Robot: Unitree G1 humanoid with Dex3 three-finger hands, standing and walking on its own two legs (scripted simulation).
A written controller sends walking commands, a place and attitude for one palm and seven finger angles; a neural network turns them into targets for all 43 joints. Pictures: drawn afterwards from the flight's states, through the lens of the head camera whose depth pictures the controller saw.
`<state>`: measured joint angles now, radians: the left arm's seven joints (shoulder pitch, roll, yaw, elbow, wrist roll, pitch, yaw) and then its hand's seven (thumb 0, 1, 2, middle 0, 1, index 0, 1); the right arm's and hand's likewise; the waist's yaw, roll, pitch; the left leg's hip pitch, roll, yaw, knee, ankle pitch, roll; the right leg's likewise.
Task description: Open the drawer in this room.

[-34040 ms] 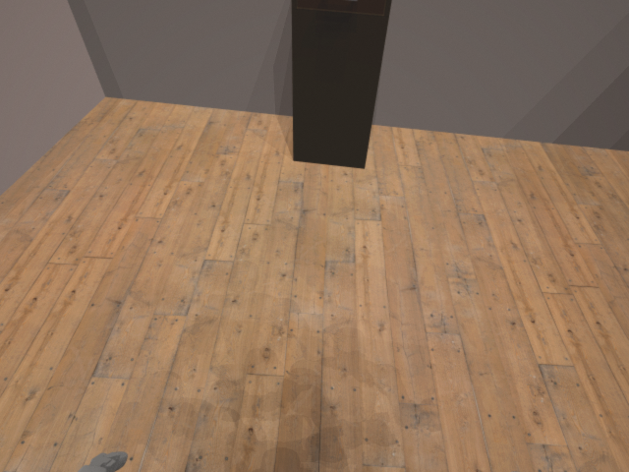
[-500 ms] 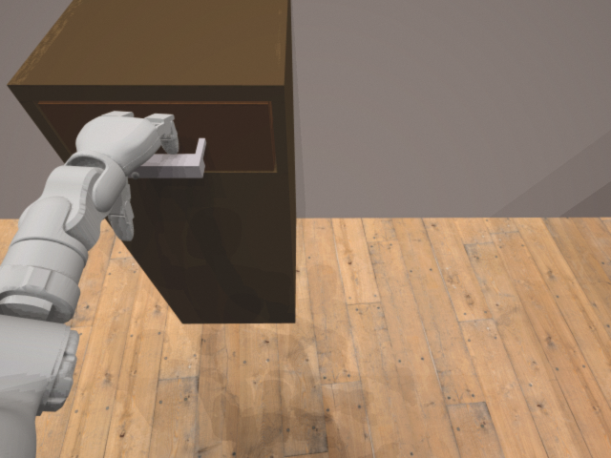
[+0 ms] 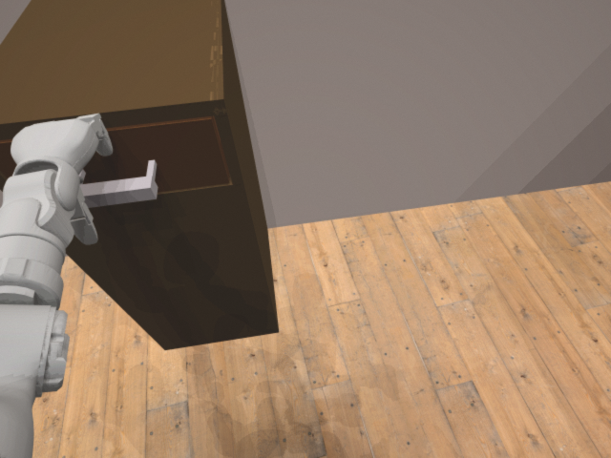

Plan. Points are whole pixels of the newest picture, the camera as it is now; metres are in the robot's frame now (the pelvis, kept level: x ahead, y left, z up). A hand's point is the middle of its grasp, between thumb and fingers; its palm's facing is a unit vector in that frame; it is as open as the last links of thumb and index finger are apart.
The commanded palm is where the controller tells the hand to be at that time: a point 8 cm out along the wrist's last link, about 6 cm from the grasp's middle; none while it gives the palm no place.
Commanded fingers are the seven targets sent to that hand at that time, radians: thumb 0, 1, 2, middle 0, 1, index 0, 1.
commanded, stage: move the hooked fingers above the handle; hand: left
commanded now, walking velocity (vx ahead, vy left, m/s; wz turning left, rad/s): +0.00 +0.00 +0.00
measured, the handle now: (113, 181) +0.53 +0.28 +0.05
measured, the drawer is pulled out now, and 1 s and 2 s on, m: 0.00 0.00 0.00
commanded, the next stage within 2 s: lower the fingers behind the handle in 1.42 s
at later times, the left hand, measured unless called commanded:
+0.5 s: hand (99, 163) +0.49 +0.26 +0.12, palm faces +0.04 +0.00 -1.00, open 13.3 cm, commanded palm +0.47 +0.30 +0.17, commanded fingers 0.00 -0.50 0.30 -0.30 -1.20 -0.30 -1.20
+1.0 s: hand (88, 183) +0.48 +0.28 +0.10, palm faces +0.00 -0.02 -1.00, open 13.8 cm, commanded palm +0.47 +0.29 +0.17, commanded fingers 0.00 -0.50 0.30 -0.30 -1.20 -0.30 -1.20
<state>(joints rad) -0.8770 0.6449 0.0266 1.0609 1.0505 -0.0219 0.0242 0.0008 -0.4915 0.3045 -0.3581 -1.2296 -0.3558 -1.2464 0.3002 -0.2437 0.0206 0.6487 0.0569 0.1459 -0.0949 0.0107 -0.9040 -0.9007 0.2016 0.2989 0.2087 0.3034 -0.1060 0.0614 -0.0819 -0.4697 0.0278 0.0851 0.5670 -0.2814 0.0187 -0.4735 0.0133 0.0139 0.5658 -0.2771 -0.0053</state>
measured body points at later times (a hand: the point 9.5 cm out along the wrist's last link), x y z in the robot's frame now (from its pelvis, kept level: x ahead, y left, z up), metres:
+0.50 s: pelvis +0.00 +0.01 -0.01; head +0.07 +0.00 +0.44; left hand +0.48 +0.26 +0.18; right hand +0.05 -0.25 -0.14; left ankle -0.01 +0.11 -0.73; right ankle +0.00 -0.11 -0.73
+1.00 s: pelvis +0.00 +0.01 -0.01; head +0.08 +0.02 +0.43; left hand +0.47 +0.28 +0.15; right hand +0.01 -0.30 -0.12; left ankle -0.01 +0.11 -0.73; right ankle +0.00 -0.11 -0.73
